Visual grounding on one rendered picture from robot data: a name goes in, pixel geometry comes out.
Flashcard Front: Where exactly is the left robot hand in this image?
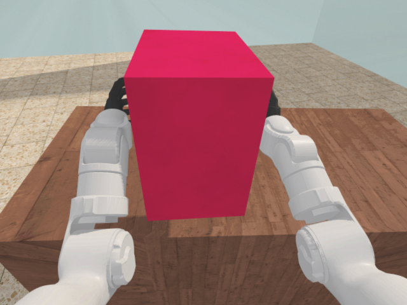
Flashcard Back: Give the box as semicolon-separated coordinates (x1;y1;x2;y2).
104;78;131;122

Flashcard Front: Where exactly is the left robot upper arm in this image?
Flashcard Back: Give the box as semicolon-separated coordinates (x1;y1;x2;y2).
14;228;135;305

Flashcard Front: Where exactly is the carton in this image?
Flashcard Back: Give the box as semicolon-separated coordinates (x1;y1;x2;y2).
123;29;275;221

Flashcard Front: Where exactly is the robot left forearm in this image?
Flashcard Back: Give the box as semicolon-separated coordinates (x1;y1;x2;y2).
58;109;132;278

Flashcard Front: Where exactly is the right robot upper arm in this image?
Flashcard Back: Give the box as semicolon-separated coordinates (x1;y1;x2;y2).
296;217;407;305

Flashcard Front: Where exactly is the robot right forearm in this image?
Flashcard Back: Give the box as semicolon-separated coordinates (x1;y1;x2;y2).
259;115;375;263

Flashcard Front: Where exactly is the pedestal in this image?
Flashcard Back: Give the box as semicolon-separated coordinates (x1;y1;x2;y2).
0;106;407;305

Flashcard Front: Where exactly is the right robot hand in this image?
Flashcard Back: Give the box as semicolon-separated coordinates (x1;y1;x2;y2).
266;89;280;118

